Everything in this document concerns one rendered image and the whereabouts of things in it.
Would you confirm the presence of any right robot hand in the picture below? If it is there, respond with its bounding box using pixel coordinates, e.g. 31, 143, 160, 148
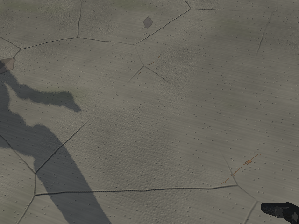
261, 202, 299, 224

